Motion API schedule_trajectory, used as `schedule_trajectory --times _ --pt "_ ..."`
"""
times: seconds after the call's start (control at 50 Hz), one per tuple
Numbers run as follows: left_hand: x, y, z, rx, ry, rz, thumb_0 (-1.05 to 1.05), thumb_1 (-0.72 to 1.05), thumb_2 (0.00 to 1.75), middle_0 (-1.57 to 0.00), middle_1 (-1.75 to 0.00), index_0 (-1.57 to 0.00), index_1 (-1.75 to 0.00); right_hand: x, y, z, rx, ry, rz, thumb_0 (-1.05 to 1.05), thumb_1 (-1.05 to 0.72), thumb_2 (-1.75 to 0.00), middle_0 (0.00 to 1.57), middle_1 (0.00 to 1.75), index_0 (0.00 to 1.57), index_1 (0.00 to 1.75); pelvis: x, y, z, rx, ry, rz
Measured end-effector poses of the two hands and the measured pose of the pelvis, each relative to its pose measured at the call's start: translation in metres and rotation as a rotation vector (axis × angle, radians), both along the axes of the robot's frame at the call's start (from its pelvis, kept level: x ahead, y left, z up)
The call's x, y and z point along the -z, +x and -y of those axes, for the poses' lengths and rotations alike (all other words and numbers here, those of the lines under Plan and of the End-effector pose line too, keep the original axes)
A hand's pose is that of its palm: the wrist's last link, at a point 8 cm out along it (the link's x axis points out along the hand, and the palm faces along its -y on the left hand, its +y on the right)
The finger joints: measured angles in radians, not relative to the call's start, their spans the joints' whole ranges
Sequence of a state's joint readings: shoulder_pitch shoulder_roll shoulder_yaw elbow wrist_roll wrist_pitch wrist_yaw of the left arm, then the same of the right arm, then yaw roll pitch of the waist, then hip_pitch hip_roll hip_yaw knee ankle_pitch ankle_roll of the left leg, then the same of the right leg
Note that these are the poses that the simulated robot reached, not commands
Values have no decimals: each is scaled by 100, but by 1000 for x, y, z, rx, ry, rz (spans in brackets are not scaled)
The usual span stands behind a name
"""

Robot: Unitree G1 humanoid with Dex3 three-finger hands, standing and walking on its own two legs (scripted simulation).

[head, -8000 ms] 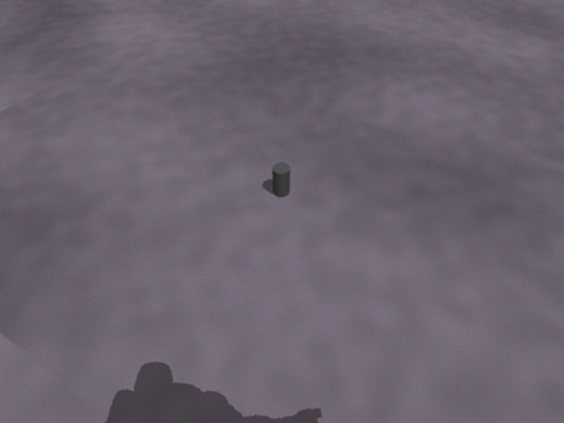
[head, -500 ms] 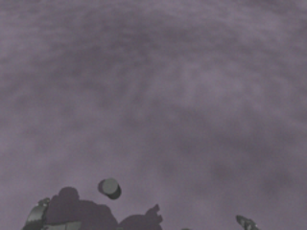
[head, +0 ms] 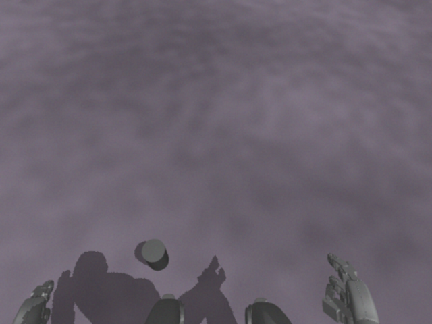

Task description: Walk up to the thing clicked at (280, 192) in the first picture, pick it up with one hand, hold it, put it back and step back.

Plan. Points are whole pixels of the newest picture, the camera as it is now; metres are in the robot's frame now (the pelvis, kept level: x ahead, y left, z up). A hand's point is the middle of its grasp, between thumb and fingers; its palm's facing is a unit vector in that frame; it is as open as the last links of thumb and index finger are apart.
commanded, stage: go down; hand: left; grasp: from the side
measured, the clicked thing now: (156, 255) +0.38 +0.21 -0.62
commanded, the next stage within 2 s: none
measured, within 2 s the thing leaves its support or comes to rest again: neither
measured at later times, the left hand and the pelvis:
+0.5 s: hand (67, 280) +0.23 +0.33 -0.20, palm faces +0.15 -0.96 -0.24, open 17.4 cm; pelvis -0.04 +0.00 -0.12, yaw -1 degrees
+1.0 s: hand (65, 264) +0.28 +0.38 -0.26, palm faces +0.18 -0.97 -0.18, open 17.1 cm; pelvis -0.07 +0.00 -0.23, yaw -3 degrees
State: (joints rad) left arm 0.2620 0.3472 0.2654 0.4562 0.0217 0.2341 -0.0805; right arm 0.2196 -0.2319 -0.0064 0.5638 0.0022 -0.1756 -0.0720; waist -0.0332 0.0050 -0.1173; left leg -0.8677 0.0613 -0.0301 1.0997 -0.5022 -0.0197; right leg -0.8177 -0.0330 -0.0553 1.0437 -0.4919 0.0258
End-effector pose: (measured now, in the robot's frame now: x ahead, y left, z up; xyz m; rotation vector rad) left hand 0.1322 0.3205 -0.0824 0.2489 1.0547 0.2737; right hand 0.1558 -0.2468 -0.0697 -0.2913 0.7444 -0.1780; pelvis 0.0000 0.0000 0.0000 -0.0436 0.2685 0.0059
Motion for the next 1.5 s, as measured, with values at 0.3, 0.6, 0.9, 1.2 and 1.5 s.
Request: schedule_trajectory --times 0.3,0.6,0.9,1.2,1.5 --pt "47 15 -35 -4 -26 191 -1 -57 1 -10 -5 -10 -5 58 -7 2 -61 -38 -19 1 -93 -90 21 30 20 30 57 -19 0 4 -4 -125" --pt "110 84 -70 81 -31 495 -1 -53 7 -8 -10 -7 -10 166 -41 12 -68 -71 -179 1 -91 -89 21 30 20 30 146 -48 -1 22 -19 -251" --pt "148 107 -99 99 -36 669 -1 -46 9 -6 -10 -6 -10 234 -70 23 -100 -113 -279 1 -90 -89 21 30 20 30 208 -68 1 34 -33 -293" --pt "178 122 -113 110 -60 763 -1 -46 6 -5 -6 -5 -6 282 -86 33 -125 -147 -325 1 -92 -90 21 30 20 30 258 -79 3 48 -41 -291" --pt "198 137 -122 120 -77 825 -1 -48 7 -5 -5 -4 -6 317 -104 35 -126 -153 -381 1 -92 -90 21 30 20 30 291 -82 1 57 -48 -289"
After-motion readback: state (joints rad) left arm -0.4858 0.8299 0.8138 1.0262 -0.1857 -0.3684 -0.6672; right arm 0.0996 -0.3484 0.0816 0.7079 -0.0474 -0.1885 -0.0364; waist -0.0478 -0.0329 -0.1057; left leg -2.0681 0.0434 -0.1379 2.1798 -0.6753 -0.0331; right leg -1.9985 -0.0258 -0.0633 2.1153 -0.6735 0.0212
